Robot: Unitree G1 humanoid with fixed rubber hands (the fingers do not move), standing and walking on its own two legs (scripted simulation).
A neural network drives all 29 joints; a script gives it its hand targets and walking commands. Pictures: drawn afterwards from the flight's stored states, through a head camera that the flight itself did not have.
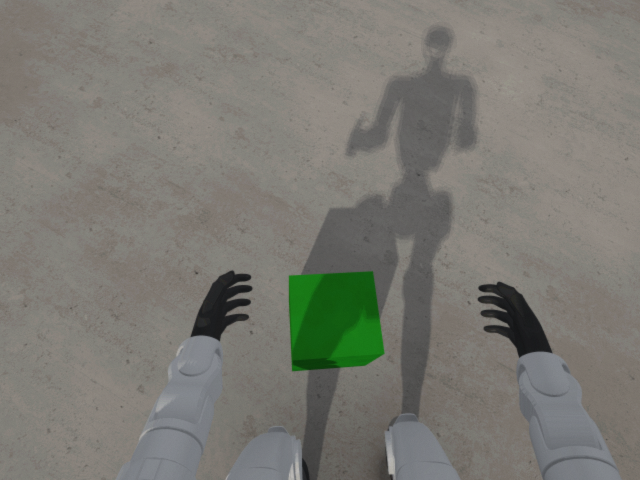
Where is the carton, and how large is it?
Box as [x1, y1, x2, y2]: [289, 271, 384, 370]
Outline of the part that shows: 372,271 289,276 289,314 292,370 364,365 384,353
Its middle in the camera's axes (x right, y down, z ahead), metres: +0.02 +0.23 +1.03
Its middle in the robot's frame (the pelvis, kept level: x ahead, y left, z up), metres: +0.41 -0.04 -0.60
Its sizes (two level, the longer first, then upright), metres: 0.210 0.200 0.250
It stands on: the floor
